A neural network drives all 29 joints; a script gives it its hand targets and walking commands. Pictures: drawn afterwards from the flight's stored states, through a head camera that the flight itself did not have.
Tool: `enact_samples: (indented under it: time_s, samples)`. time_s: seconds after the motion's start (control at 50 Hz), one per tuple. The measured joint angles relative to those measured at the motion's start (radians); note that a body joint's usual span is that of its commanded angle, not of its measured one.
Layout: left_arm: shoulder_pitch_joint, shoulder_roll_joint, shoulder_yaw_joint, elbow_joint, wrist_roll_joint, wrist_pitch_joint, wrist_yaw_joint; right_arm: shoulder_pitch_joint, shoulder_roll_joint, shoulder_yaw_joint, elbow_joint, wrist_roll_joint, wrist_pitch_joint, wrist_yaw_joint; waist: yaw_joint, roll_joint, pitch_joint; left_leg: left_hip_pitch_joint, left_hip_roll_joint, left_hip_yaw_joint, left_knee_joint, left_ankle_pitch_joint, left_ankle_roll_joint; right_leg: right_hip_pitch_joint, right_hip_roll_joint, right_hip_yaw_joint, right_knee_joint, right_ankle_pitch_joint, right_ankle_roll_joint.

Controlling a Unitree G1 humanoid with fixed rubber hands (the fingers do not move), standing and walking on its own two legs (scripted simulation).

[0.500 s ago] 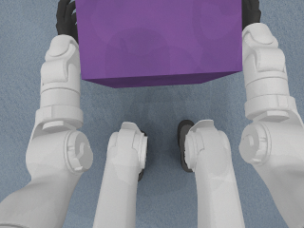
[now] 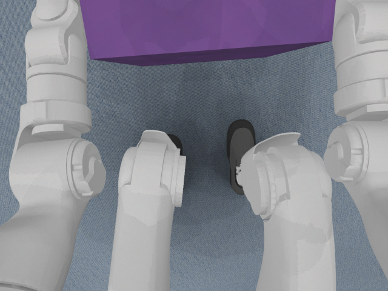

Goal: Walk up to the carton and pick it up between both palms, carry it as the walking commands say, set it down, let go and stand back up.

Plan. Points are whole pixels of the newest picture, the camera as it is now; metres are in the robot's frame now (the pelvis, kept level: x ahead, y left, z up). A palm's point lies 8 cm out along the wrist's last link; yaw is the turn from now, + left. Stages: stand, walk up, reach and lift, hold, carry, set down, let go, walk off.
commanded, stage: set down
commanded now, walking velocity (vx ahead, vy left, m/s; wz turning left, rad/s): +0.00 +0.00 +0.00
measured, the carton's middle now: out of the picture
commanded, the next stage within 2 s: none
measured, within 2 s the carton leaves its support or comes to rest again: rests again in 1.64 s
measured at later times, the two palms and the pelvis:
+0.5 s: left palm out of the picture +0.53 +0.20 -0.17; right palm out of the picture +0.54 -0.17 -0.18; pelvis +0.00 +0.01 -0.02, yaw +0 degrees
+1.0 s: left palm out of the picture +0.53 +0.19 -0.18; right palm out of the picture +0.54 -0.18 -0.18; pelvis +0.01 +0.00 -0.02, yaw +0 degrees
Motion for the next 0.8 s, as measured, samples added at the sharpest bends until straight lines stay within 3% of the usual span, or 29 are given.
enact_samples:
  time_s: [0.06,0.16,0.38,0.58,0.8]
  samples:
    - [-0.031,0.008,0.007,-0.035,-0.034,-0.013,0.019,-0.066,-0.033,0.038,-0.004,0.031,-0.007,-0.008,-0.004,0.001,0.104,0.04,-0.002,0.006,0.024,0.001,0.006,0.042,-0.002,0.002,0.023,0.0,0.004]
    - [-0.036,0.041,-0.037,0.012,-0.062,0.013,0.027,-0.079,-0.012,0.027,0.081,0.046,-0.019,-0.018,0.001,-0.035,0.089,0.038,0.004,0.004,0.075,-0.012,0.006,0.038,0.0,-0.008,0.066,-0.003,0.002]
    - [-0.025,0.025,-0.045,0.115,-0.056,0.002,0.024,-0.043,-0.004,0.013,0.165,0.002,-0.033,0.006,0.011,0.035,-0.018,-0.022,-0.008,0.029,0.077,0.007,0.035,-0.004,-0.011,0.016,0.071,-0.007,0.03]
    - [0.022,-0.001,-0.046,0.163,-0.055,-0.035,0.025,0.026,0.014,-0.012,0.177,-0.013,-0.052,0.019,-0.007,0.01,-0.146,-0.078,-0.009,0.021,0.067,-0.016,0.029,-0.065,-0.011,0.011,0.065,-0.028,0.021]
    - [0.054,-0.016,-0.018,0.153,-0.013,-0.064,0.007,0.053,0.027,-0.017,0.183,-0.006,-0.09,0.021,-0.001,-0.012,-0.183,-0.089,-0.004,0.007,0.062,-0.029,0.006,-0.09,-0.007,-0.002,0.064,-0.03,0.0]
